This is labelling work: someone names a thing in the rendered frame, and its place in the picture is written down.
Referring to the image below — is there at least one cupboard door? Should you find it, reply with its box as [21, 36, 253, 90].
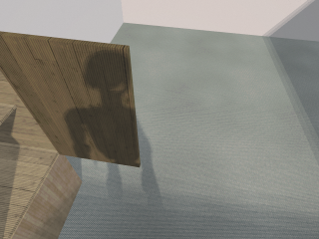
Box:
[0, 31, 141, 167]

